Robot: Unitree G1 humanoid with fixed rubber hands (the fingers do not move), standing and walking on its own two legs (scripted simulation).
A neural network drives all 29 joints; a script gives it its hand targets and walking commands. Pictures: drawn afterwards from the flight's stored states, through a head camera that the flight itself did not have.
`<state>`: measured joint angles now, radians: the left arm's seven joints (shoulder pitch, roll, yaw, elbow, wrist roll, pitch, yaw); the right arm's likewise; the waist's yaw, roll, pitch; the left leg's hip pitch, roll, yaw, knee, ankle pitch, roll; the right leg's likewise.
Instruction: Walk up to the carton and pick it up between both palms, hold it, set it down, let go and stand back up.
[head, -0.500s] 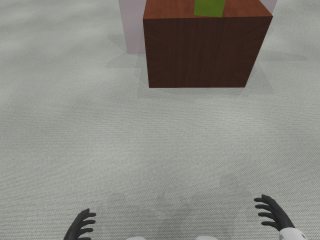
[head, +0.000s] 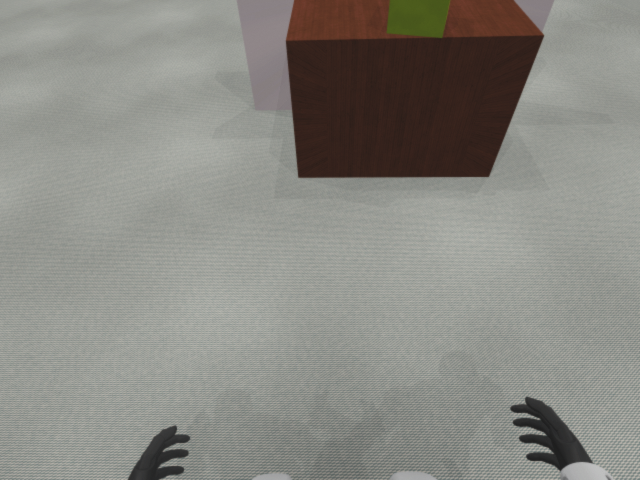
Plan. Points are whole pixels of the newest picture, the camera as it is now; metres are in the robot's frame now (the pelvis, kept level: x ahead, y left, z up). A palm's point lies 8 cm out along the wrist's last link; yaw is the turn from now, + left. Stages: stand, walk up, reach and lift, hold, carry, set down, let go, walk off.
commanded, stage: stand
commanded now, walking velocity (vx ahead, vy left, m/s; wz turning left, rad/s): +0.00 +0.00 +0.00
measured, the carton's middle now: out of the picture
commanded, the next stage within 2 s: walk up in 0.38 s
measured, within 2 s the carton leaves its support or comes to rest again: neither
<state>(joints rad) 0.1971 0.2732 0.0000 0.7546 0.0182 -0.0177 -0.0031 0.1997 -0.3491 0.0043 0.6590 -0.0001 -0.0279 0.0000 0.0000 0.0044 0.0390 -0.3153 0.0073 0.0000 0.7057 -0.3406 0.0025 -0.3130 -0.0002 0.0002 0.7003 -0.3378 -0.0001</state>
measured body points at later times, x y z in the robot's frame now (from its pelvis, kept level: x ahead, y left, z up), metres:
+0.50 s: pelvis +0.00 +0.00 +0.00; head +0.00 +0.00 +0.45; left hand +0.12 +0.26 -0.11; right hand +0.14 -0.28 -0.09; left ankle +0.03 +0.12 -0.72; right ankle +0.03 -0.12 -0.72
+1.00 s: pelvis +0.08 -0.10 +0.00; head +0.08 -0.12 +0.45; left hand +0.19 +0.21 -0.08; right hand +0.16 -0.45 -0.08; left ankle +0.05 +0.06 -0.65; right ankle +0.13 -0.19 -0.72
